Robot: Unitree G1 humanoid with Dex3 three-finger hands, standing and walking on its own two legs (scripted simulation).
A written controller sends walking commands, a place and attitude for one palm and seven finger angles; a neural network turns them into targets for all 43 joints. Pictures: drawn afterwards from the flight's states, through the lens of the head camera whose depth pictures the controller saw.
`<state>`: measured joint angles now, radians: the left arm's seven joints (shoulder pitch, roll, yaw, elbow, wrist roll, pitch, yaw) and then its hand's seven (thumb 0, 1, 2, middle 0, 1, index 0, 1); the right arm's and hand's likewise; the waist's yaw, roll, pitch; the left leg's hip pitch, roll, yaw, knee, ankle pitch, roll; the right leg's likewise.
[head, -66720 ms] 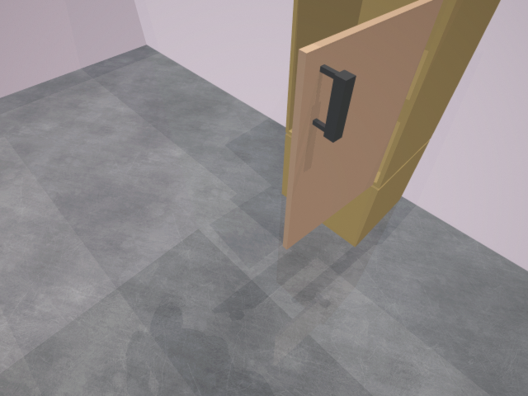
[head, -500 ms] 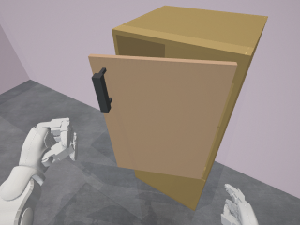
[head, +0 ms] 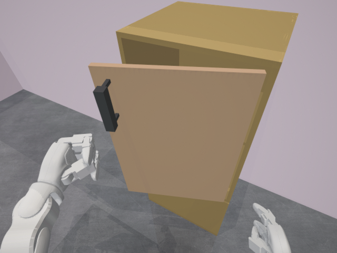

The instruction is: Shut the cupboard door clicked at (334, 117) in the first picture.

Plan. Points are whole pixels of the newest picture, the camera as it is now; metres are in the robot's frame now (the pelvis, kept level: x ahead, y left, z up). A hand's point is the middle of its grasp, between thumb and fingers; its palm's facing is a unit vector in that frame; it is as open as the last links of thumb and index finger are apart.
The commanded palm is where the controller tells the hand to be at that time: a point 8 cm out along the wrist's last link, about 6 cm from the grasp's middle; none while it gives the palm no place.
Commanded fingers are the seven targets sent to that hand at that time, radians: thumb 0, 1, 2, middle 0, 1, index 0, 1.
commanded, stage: bring the fist close to the handle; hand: left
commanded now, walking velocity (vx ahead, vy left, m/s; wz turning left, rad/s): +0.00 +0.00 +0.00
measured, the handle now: (109, 105) +0.42 +0.20 +0.16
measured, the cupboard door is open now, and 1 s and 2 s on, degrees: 21 21 11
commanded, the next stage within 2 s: push the door shut along its arc in 0.94 s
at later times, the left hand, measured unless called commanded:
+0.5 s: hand (104, 136) +0.30 +0.17 +0.17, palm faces -0.03 -1.00 -0.05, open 3.1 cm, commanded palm +0.28 +0.22 +0.16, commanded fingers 0.00 0.90 0.90 -1.30 -1.50 -1.30 -1.50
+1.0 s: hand (106, 140) +0.30 +0.16 +0.17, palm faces -0.02 -1.00 -0.05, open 3.1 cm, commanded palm +0.28 +0.22 +0.16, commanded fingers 0.00 0.90 0.90 -1.30 -1.50 -1.30 -1.50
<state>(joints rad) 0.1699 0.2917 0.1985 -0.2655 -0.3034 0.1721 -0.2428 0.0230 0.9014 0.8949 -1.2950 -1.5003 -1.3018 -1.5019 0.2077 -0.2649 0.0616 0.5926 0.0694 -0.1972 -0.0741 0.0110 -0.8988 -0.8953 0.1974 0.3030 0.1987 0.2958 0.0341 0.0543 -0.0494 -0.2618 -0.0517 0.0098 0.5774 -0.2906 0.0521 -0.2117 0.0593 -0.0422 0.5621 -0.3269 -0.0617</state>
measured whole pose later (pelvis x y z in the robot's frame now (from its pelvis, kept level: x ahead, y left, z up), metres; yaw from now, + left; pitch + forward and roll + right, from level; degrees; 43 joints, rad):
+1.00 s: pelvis +0.00 -0.01 +0.00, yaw +0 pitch -3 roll +0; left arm -0.09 0.28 0.18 -0.03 -0.27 0.19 -0.19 0.02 0.90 0.90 -1.30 -1.50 -1.30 -1.50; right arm 0.18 -0.26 0.06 0.60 0.08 -0.07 -0.07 0.01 -0.90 -0.90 0.20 0.30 0.20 0.30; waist 0.02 0.06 -0.03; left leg -0.21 -0.05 0.00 0.51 -0.25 0.04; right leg -0.16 0.06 -0.05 0.51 -0.30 -0.08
